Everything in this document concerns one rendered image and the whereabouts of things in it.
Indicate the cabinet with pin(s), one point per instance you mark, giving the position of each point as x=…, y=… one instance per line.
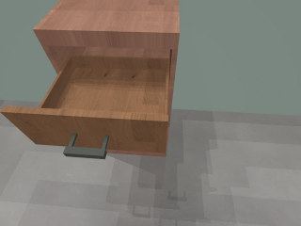
x=113, y=28

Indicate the drawer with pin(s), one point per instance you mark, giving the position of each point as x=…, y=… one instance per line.
x=123, y=97

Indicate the handle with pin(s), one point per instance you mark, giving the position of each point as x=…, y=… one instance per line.
x=85, y=152

